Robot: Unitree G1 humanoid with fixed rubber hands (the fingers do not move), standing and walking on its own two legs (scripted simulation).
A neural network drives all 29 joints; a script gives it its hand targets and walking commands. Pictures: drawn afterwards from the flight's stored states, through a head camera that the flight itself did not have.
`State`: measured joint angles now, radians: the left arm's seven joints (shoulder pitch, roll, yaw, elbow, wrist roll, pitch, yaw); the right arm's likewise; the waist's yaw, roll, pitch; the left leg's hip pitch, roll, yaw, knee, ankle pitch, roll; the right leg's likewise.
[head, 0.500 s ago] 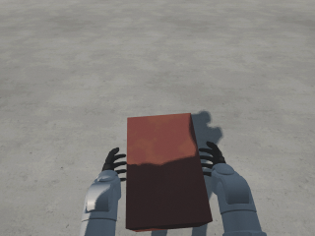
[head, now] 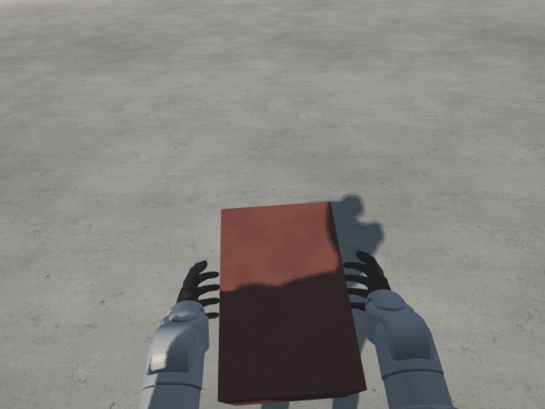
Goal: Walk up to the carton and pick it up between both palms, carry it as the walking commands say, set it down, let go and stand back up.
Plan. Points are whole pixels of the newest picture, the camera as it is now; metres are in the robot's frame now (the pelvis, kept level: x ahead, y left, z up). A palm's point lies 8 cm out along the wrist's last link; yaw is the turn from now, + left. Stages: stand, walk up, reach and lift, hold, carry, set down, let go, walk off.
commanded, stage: carry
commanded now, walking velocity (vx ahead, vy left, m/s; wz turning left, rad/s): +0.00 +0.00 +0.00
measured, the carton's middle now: (282, 304) +0.34 +0.00 -0.04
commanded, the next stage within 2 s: hold in 0.32 s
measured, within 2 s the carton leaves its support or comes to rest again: neither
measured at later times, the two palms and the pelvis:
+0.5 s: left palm (192, 320) +0.27 +0.13 +0.04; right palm (384, 313) +0.27 -0.15 +0.03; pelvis +0.00 +0.00 +0.01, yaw -6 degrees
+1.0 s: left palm (193, 299) +0.29 +0.13 +0.06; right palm (390, 304) +0.27 -0.15 +0.06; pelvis -0.02 +0.02 +0.01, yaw -8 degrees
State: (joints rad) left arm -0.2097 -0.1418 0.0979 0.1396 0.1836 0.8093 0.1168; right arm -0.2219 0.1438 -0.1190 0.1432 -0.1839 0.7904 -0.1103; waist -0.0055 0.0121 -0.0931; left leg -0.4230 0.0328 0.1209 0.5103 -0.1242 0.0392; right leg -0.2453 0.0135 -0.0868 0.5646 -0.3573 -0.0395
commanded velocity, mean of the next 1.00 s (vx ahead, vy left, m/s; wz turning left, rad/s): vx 0.00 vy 0.00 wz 0.00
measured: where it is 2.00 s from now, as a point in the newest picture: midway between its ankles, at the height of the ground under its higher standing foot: outside the picture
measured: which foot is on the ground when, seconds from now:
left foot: down 0.00-1.00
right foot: down 0.00-1.00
